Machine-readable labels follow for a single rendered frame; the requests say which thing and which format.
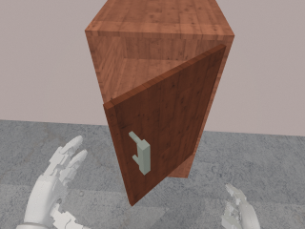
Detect robot right hand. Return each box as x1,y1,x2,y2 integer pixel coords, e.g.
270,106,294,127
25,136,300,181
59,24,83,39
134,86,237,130
221,183,261,229

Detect cupboard door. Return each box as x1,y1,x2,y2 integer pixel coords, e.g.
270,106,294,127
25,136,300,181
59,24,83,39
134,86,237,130
103,44,227,207

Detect handle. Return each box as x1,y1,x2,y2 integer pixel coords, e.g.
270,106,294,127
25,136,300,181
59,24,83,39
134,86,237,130
129,131,151,175

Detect robot left hand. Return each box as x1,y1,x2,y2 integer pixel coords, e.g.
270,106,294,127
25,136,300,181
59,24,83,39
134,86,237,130
24,135,91,229

